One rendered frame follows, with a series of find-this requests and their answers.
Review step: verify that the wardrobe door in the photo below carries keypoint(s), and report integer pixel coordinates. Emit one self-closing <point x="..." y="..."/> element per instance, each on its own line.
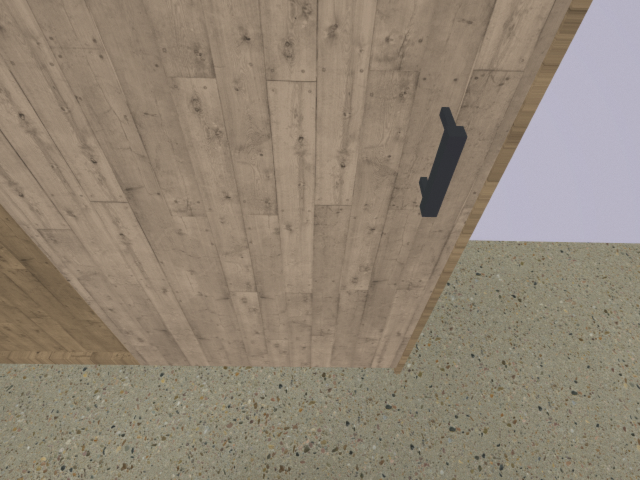
<point x="236" y="182"/>
<point x="39" y="308"/>

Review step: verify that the handle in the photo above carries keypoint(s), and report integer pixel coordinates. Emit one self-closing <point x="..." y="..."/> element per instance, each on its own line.
<point x="433" y="190"/>

